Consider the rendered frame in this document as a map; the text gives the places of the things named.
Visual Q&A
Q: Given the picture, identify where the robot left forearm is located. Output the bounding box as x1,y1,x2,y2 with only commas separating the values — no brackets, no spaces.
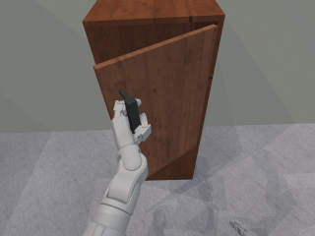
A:
83,145,149,236

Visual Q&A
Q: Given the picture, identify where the cupboard door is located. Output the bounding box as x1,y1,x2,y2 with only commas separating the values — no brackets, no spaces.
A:
93,24,218,178

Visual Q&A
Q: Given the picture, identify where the robot left hand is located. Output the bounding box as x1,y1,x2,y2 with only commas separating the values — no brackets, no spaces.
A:
110,98,152,151

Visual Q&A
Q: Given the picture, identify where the robot right hand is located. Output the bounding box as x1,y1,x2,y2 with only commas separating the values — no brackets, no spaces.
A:
229,218,258,236

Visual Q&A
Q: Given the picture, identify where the handle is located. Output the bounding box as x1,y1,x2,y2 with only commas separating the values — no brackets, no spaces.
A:
119,89,141,134

